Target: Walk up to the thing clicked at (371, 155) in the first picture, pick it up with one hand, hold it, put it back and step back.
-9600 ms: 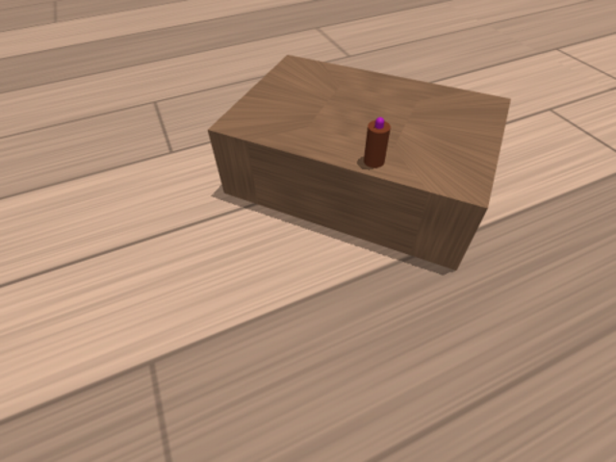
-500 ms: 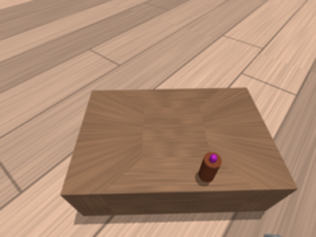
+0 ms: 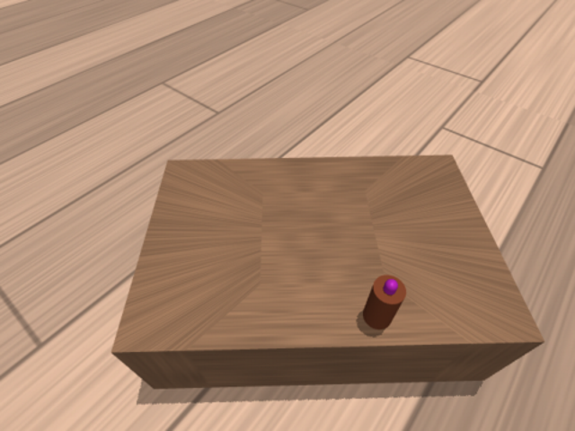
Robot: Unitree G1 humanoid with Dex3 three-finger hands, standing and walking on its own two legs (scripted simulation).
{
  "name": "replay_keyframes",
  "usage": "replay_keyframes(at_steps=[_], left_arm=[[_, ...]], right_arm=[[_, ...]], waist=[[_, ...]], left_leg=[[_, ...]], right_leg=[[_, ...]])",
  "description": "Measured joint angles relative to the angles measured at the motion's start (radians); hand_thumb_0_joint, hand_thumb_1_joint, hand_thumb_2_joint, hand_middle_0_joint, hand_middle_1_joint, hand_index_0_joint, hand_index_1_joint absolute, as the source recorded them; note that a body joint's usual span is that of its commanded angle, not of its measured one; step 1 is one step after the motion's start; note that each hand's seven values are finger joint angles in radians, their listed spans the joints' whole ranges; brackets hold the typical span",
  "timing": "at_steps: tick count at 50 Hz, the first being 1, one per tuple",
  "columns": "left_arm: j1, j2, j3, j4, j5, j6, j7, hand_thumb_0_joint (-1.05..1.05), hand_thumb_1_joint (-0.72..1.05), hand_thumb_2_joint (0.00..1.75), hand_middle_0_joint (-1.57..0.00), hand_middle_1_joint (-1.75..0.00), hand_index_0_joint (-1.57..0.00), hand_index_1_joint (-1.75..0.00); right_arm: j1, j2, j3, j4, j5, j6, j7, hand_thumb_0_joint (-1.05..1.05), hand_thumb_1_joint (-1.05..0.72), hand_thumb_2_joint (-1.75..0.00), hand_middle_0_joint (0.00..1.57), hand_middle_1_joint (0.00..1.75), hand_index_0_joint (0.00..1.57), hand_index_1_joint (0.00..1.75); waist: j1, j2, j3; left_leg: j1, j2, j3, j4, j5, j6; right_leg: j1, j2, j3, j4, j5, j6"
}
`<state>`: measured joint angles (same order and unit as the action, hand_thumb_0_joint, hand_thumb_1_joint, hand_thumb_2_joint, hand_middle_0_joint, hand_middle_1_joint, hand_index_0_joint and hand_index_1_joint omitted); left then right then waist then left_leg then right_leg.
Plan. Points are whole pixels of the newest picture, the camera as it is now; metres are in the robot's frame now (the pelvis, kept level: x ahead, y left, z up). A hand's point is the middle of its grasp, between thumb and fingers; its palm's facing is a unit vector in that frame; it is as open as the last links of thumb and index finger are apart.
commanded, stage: stand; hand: right
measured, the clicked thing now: (384, 300) +0.45 -0.23 -0.33
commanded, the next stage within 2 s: none
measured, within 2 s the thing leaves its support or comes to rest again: neither
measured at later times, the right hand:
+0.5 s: hand out of the picture +0.09 -0.25 -0.16, palm faces -0.04 +0.94 -0.33, open 7.4 cm
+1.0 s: hand out of the picture +0.09 -0.25 -0.16, palm faces -0.04 +0.94 -0.34, open 7.4 cm
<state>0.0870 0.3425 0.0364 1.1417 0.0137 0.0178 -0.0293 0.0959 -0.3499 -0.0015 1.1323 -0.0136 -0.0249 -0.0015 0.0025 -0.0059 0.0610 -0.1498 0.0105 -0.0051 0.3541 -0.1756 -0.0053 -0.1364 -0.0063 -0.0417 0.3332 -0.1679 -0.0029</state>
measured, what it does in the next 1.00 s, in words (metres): stands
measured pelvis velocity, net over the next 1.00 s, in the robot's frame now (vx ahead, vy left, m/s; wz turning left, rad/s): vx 0.01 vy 0.00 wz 0.00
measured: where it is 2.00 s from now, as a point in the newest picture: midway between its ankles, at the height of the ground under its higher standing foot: outside the picture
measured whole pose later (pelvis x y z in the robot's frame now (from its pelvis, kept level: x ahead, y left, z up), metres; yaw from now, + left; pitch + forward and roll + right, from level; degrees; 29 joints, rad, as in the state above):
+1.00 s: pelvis +0.01 +0.00 +0.00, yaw +0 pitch -2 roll +0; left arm 0.10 0.35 0.00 1.15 0.01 -0.01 -0.01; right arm 0.10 -0.35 0.01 1.14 -0.01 -0.01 0.01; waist 0.00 0.00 0.05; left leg -0.11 0.01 -0.01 0.31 -0.17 -0.01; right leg -0.10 -0.01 -0.04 0.30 -0.17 0.00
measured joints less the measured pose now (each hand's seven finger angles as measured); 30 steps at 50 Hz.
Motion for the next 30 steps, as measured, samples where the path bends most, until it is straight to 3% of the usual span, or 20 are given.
replay_keyframes(at_steps=[12, 30], left_arm=[[0.003, -0.005, -0.026, 0.013, -0.002, -0.029, 0.012, 0.00, 0.91, 0.89, -0.20, -0.30, -0.21, -0.29], [0.003, 0.003, -0.033, 0.008, -0.002, -0.034, 0.018, 0.00, 0.91, 0.89, -0.20, -0.30, -0.21, -0.29]], right_arm=[[-0.014, -0.001, 0.008, 0.009, 0.002, 0.015, 0.010, 0.01, -0.90, -0.90, 0.20, 0.30, 0.20, 0.30], [-0.003, -0.007, 0.010, 0.006, 0.002, 0.017, 0.011, 0.01, -0.90, -0.90, 0.20, 0.30, 0.20, 0.30]], waist=[[0.000, 0.016, -0.006], [-0.004, 0.015, -0.015]], left_leg=[[0.027, -0.001, -0.001, -0.027, 0.005, -0.002], [0.040, 0.000, -0.002, -0.039, 0.003, -0.003]], right_leg=[[0.024, -0.001, -0.001, -0.021, 0.001, 0.001], [0.039, 0.000, -0.002, -0.034, 0.000, 0.001]])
